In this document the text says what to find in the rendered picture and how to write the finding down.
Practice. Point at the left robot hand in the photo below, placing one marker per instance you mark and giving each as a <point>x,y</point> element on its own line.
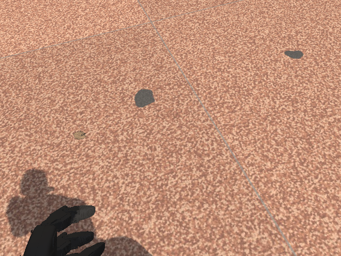
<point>44,241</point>

